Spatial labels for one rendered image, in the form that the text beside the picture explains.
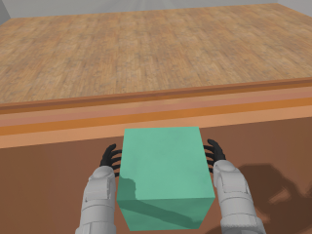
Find right robot hand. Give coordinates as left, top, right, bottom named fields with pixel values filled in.
left=203, top=138, right=226, bottom=173

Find carton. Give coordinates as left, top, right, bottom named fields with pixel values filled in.
left=116, top=126, right=215, bottom=231

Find left robot forearm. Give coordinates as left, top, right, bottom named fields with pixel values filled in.
left=75, top=166, right=117, bottom=234

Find right robot forearm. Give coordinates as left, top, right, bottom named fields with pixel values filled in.
left=213, top=160, right=266, bottom=234

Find left robot hand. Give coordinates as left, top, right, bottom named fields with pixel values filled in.
left=99, top=143, right=123, bottom=177

